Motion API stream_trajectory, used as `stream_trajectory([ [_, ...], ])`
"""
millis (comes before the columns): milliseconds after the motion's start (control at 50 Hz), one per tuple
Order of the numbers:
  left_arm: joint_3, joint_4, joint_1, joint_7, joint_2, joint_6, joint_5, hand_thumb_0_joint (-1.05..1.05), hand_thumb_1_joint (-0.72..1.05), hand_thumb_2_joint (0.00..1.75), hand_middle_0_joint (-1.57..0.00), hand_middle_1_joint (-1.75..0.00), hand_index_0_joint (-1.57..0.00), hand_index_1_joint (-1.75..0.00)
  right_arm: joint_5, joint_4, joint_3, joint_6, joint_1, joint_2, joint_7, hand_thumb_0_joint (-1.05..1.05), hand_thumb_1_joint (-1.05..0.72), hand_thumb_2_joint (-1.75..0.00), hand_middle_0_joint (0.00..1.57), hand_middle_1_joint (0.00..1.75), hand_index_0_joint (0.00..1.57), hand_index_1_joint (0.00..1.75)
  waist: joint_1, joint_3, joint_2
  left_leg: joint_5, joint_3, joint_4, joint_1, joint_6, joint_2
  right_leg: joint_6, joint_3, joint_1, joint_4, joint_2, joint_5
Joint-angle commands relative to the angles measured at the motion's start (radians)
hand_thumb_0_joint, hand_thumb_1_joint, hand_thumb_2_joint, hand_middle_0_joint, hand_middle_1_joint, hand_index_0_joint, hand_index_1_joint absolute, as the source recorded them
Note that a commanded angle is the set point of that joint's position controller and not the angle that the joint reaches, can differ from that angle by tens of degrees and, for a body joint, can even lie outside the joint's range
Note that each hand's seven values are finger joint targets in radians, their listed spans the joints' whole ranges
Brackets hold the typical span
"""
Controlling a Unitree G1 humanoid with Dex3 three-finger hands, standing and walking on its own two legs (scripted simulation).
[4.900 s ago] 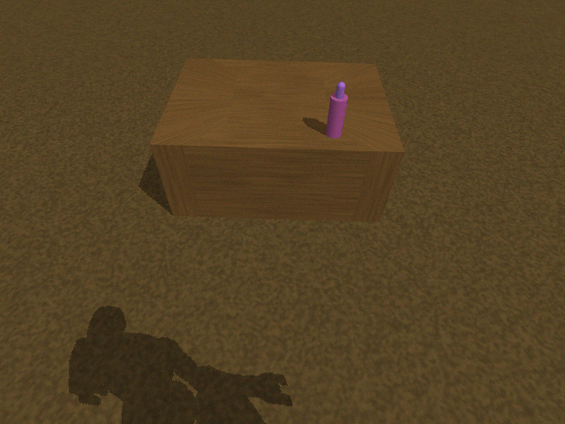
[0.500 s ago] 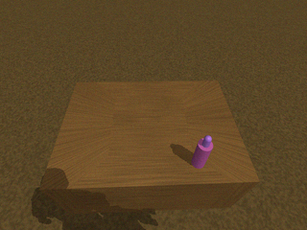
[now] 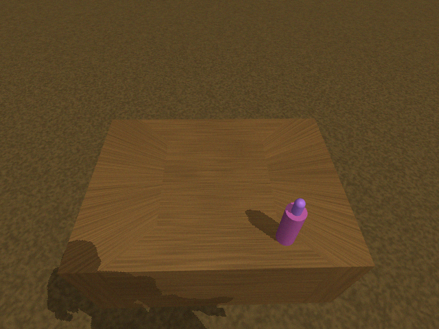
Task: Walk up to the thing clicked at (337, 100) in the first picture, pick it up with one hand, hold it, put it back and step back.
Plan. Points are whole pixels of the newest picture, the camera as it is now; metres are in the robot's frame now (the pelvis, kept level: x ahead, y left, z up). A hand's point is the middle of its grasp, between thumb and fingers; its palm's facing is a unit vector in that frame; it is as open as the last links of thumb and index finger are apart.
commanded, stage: stand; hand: right
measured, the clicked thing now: (292, 220) +0.47 -0.22 -0.25
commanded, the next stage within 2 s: go down in 1.98 s
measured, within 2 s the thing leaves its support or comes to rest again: neither
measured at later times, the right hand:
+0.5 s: hand out of the picture +0.10 -0.25 -0.16, palm faces -0.03 +0.94 -0.34, open 7.4 cm
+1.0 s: hand out of the picture +0.10 -0.25 -0.16, palm faces -0.03 +0.94 -0.34, open 7.4 cm
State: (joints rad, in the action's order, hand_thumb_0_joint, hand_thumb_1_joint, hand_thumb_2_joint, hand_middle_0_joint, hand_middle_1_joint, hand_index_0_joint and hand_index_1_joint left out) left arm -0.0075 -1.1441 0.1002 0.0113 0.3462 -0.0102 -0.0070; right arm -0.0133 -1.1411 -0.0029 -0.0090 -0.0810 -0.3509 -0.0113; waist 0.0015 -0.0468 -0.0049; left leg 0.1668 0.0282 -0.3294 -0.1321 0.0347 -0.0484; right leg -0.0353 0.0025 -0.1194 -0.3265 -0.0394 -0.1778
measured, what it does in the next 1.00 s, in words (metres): stands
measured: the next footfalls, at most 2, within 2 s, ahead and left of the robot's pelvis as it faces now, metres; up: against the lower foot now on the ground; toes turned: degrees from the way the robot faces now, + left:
none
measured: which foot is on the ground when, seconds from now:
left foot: down 0.00-1.00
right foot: down 0.00-1.00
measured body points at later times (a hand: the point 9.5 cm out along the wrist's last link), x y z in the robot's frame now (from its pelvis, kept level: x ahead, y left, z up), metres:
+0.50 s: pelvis +0.02 +0.00 +0.00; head +0.03 +0.00 +0.45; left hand +0.09 +0.30 -0.13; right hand +0.10 -0.30 -0.13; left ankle +0.01 +0.14 -0.75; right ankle +0.00 -0.14 -0.75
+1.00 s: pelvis +0.02 +0.00 +0.00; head +0.04 +0.00 +0.45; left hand +0.10 +0.30 -0.13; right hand +0.11 -0.30 -0.13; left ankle +0.01 +0.14 -0.75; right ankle +0.00 -0.14 -0.75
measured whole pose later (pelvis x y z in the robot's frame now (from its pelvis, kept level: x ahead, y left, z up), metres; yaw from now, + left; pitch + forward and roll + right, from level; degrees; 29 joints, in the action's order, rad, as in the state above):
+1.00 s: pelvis +0.02 +0.00 +0.00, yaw +0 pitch -1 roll +0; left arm 0.00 -1.13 0.11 0.00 0.35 -0.01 -0.01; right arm -0.01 -1.13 0.00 -0.01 -0.09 -0.35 -0.01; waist 0.00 -0.05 -0.01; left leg 0.19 0.03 -0.31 -0.10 0.04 -0.05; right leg -0.04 0.01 -0.08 -0.32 -0.04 -0.21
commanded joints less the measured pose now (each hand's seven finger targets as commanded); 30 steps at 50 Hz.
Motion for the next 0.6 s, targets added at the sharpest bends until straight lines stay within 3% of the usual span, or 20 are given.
stream_trajectory([
  [0, -0.039, 0.061, -0.039, -0.015, 0.218, -0.019, -0.002, 0.0, 0.9, 0.9, -0.2, -0.3, -0.2, -0.3, 0.004, 0.057, -0.038, -0.021, 0.049, -0.216, 0.013, 0.0, -0.9, -0.9, 0.2, 0.3, 0.2, 0.3, 0.002, 0.085, 0.002, -0.112, -0.079, 0.046, 0.04, -0.04, -0.092, 0.043, -0.068, -0.005, 0.056, -0.097, 0.115],
  [180, -0.035, 0.064, -0.027, -0.016, 0.218, -0.017, -0.001, 0.0, 0.9, 0.9, -0.2, -0.3, -0.2, -0.3, 0.005, 0.055, -0.038, -0.019, 0.043, -0.227, 0.014, 0.0, -0.9, -0.9, 0.2, 0.3, 0.2, 0.3, -0.003, 0.075, -0.015, -0.099, -0.08, 0.05, 0.035, -0.04, -0.09, 0.044, -0.067, -0.006, 0.058, -0.1, 0.101],
  [380, -0.035, 0.068, -0.026, -0.018, 0.227, -0.017, 0.0, 0.0, 0.9, 0.9, -0.2, -0.3, -0.2, -0.3, 0.006, 0.056, -0.036, -0.021, 0.037, -0.218, 0.015, 0.0, -0.9, -0.9, 0.2, 0.3, 0.2, 0.3, -0.001, 0.107, 0.006, -0.218, -0.074, 0.041, 0.069, -0.038, -0.098, 0.046, -0.054, 0.027, 0.034, -0.1, 0.204],
  [500, -0.036, 0.068, -0.031, -0.021, 0.226, -0.017, 0.0, 0.0, 0.9, 0.9, -0.2, -0.3, -0.2, -0.3, 0.005, 0.06, -0.037, -0.017, 0.034, -0.219, 0.017, 0.0, -0.9, -0.9, 0.2, 0.3, 0.2, 0.3, 0.001, 0.081, 0.008, -0.162, -0.073, 0.046, 0.05, -0.038, -0.094, 0.042, -0.056, 0.022, 0.051, -0.1, 0.156],
  [580, -0.038, 0.069, -0.032, -0.021, 0.226, -0.017, 0.0, 0.0, 0.9, 0.9, -0.2, -0.3, -0.2, -0.3, 0.005, 0.061, -0.036, -0.018, 0.032, -0.219, 0.017, 0.0, -0.9, -0.9, 0.2, 0.3, 0.2, 0.3, 0.0, 0.085, 0.003, -0.2, -0.07, 0.038, 0.056, -0.042, -0.095, 0.045, -0.059, 0.038, 0.046, -0.107, 0.201],
])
